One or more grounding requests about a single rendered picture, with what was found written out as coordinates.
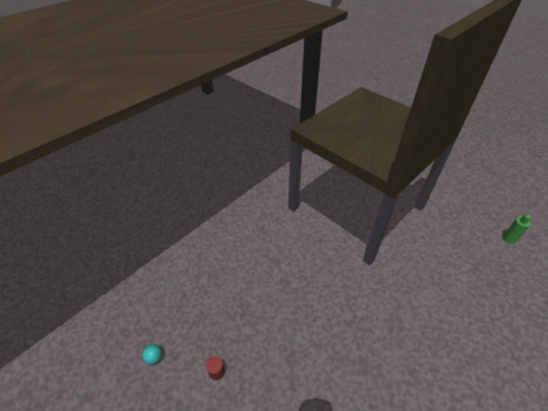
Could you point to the chair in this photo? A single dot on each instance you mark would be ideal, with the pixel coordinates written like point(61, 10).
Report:
point(388, 144)

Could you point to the table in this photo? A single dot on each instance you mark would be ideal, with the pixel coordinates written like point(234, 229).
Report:
point(71, 69)

